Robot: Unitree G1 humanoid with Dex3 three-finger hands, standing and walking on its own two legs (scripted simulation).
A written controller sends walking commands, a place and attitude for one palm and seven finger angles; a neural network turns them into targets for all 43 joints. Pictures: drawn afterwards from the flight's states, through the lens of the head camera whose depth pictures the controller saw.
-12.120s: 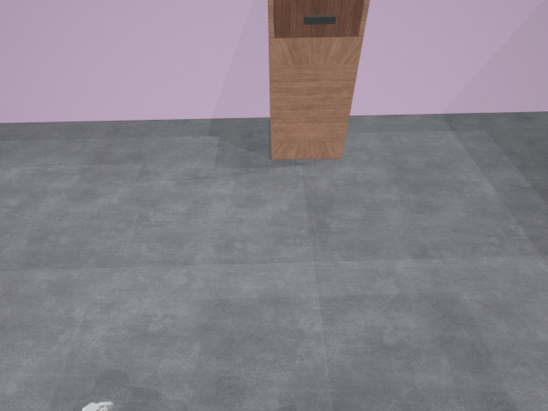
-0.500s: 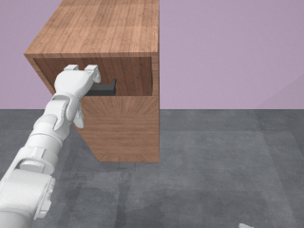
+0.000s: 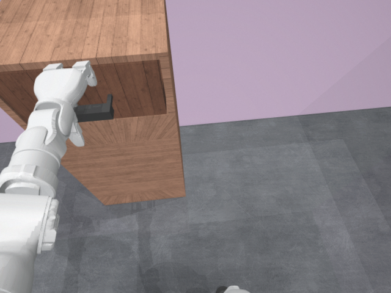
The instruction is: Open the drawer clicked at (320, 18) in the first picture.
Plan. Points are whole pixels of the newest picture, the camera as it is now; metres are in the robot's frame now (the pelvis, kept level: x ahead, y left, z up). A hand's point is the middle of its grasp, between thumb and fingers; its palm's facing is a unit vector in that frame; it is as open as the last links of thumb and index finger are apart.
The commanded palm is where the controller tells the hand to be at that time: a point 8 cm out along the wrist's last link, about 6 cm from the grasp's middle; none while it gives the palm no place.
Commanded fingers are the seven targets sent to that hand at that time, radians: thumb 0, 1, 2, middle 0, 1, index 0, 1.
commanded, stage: move the hooked fingers above the handle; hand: left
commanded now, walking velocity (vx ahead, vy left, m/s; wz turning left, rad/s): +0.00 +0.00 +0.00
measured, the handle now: (85, 106) +0.54 +0.24 +0.02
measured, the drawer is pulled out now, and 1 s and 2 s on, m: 0.00 0.00 0.00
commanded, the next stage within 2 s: lower the fingers behind the handle in 0.90 s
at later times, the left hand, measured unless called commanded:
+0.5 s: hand (63, 108) +0.48 +0.25 +0.08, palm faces -0.05 -0.01 -1.00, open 13.9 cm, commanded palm +0.47 +0.26 +0.14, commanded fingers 0.00 -0.50 0.30 -0.30 -1.20 -0.30 -1.20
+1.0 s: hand (61, 111) +0.48 +0.26 +0.08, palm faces -0.04 -0.02 -1.00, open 13.9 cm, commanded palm +0.46 +0.26 +0.14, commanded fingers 0.00 -0.50 0.30 -0.30 -1.20 -0.30 -1.20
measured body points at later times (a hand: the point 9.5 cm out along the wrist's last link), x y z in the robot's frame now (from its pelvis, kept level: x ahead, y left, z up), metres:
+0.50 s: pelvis +0.00 +0.01 +0.00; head +0.08 +0.00 +0.44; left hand +0.48 +0.25 +0.14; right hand +0.06 -0.27 -0.13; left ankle -0.05 +0.10 -0.72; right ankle +0.02 -0.11 -0.72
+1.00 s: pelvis +0.01 +0.01 +0.00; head +0.09 +0.00 +0.45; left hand +0.47 +0.26 +0.14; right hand +0.03 -0.26 -0.13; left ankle -0.05 +0.10 -0.72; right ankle +0.02 -0.11 -0.72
